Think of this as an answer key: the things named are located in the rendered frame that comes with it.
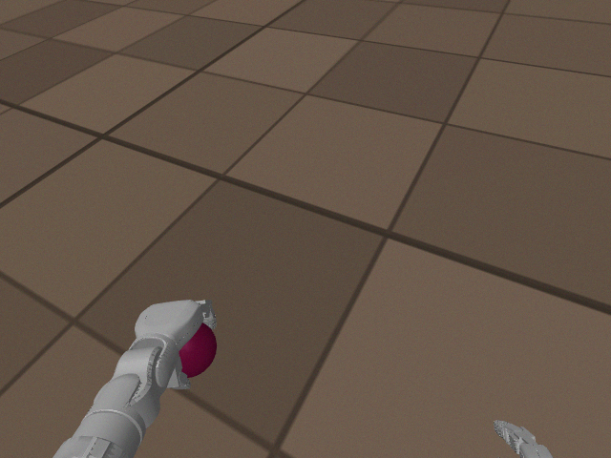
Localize left robot hand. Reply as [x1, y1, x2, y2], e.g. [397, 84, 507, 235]
[135, 300, 217, 389]

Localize right robot hand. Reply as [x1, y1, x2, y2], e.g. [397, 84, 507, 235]
[494, 420, 554, 458]

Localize ball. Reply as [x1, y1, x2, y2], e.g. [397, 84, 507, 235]
[179, 323, 217, 378]

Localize left robot arm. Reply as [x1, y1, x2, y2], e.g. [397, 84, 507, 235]
[53, 333, 179, 458]

